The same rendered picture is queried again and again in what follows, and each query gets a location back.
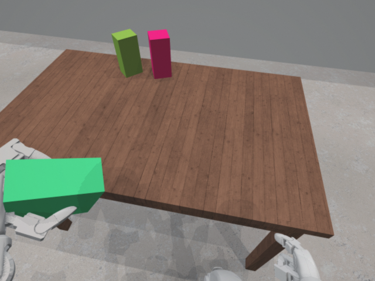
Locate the sponge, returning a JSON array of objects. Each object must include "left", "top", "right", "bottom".
[{"left": 3, "top": 157, "right": 105, "bottom": 218}]

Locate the robot right hand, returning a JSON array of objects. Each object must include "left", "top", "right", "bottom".
[{"left": 274, "top": 233, "right": 321, "bottom": 281}]

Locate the robot left forearm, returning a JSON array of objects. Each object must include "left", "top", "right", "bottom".
[{"left": 0, "top": 235, "right": 15, "bottom": 281}]

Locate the robot left hand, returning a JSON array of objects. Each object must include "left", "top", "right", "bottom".
[{"left": 0, "top": 138, "right": 77, "bottom": 241}]

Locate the table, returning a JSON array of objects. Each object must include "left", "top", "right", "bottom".
[{"left": 0, "top": 49, "right": 334, "bottom": 271}]

